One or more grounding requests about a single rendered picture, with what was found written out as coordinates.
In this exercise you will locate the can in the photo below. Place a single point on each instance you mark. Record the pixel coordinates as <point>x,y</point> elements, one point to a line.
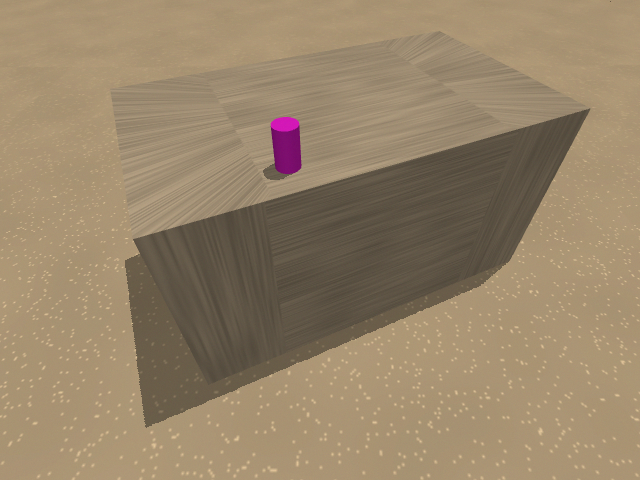
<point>286,144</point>

